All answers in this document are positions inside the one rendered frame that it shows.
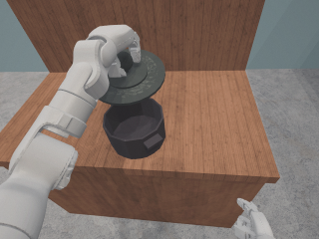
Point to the lid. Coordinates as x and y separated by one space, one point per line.
141 82

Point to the table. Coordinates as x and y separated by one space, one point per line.
215 148

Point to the knob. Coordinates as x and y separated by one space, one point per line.
126 60

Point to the robot right hand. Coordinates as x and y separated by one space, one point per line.
253 228

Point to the left robot forearm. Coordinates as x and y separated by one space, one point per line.
86 81

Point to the robot left hand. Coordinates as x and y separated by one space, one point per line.
123 36

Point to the pot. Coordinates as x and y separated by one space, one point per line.
135 131

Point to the robot left upper arm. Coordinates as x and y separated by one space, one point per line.
46 164

